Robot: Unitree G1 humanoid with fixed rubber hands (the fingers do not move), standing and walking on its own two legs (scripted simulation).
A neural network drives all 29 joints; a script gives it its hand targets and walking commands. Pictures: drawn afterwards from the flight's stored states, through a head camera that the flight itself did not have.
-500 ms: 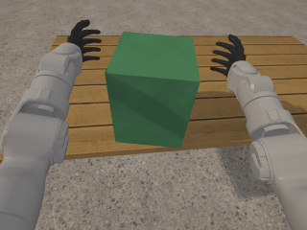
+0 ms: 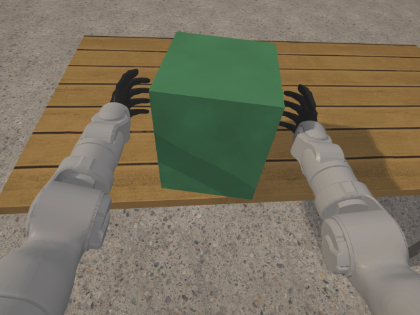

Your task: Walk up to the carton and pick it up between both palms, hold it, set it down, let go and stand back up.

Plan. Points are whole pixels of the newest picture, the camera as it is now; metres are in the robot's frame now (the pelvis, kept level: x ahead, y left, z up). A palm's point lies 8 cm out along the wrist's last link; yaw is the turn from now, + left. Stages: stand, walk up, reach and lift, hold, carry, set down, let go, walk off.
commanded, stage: reach and lift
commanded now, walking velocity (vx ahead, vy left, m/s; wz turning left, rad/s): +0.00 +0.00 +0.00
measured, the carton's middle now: (215, 119) +0.46 -0.04 +0.13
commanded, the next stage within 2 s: none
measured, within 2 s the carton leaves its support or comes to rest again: neither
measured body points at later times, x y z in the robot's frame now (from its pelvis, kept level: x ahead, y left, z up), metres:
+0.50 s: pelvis +0.01 +0.00 +0.00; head +0.01 +0.03 +0.45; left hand +0.48 +0.11 +0.16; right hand +0.43 -0.18 +0.15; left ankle +0.02 +0.13 -0.74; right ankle +0.01 -0.12 -0.74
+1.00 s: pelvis +0.01 +0.01 +0.00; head +0.02 +0.03 +0.45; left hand +0.48 +0.11 +0.16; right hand +0.43 -0.18 +0.15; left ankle +0.02 +0.13 -0.74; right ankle +0.01 -0.12 -0.74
